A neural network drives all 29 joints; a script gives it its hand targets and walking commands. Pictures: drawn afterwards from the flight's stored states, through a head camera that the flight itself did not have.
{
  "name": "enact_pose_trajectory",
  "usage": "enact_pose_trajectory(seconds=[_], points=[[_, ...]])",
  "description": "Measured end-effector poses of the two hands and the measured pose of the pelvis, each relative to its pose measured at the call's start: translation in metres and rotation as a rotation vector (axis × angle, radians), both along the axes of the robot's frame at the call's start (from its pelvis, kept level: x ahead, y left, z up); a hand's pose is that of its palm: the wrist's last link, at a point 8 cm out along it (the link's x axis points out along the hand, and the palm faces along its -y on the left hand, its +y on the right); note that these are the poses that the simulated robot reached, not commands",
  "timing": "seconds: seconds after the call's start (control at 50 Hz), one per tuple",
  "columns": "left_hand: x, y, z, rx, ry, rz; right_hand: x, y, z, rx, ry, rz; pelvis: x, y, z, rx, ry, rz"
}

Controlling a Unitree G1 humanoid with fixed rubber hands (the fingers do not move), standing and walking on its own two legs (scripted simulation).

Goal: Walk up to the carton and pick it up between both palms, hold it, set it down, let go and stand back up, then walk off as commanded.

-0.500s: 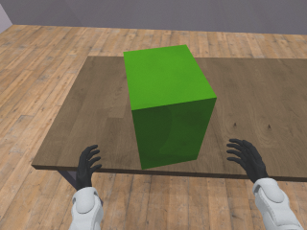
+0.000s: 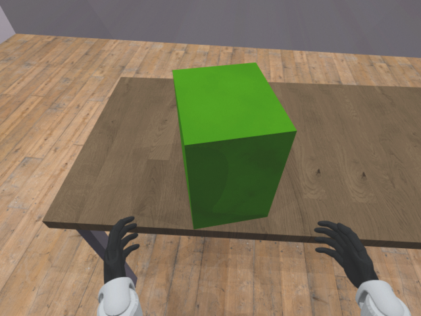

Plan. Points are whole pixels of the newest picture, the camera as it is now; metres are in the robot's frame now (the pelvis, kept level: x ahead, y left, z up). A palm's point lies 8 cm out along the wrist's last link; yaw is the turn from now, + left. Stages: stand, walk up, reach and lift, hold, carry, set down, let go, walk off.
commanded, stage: set down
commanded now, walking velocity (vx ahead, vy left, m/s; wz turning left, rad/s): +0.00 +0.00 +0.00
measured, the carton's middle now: (223, 149) +0.47 +0.03 +0.05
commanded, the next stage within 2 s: none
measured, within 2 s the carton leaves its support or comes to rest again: neither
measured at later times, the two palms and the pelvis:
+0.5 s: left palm (112, 276) +0.20 +0.22 +0.00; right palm (362, 284) +0.22 -0.22 -0.01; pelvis +0.00 +0.00 +0.00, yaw +0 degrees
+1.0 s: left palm (111, 285) +0.19 +0.23 -0.04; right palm (350, 287) +0.22 -0.21 -0.03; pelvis +0.02 +0.00 +0.00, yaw +0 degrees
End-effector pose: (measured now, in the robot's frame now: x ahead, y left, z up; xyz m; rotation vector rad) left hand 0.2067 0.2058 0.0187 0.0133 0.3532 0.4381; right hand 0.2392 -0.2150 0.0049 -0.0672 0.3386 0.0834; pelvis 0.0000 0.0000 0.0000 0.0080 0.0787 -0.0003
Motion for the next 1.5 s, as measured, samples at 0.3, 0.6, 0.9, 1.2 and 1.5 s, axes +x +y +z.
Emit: enact_pose_trajectory(seconds=[0.3, 0.6, 0.9, 1.2, 1.5], points=[[-0.007, 0.007, -0.006, 0.009, 0.032, -0.029, -0.023, -0.005, -0.012, -0.011, 0.086, -0.023, 0.0, 0.0, 0.0, 0.0, 0.0, 0.0], [-0.01, 0.011, -0.026, 0.0, 0.12, -0.087, -0.021, -0.005, -0.014, -0.023, 0.115, -0.053, 0.003, 0.0, 0.0, 0.0, 0.005, 0.0], [-0.012, 0.02, -0.05, -0.005, 0.229, -0.151, -0.021, 0.005, -0.024, 0.001, 0.154, -0.121, 0.013, 0.002, 0.001, 0.0, 0.018, 0.0], [-0.015, 0.027, -0.067, -0.009, 0.306, -0.206, -0.03, 0.01, -0.043, -0.015, 0.225, -0.175, 0.02, 0.003, 0.001, 0.0, 0.028, 0.001], [-0.025, 0.037, -0.086, -0.012, 0.412, -0.258, -0.038, 0.015, -0.06, -0.049, 0.291, -0.205, 0.026, 0.004, 0.001, -0.001, 0.035, 0.002]])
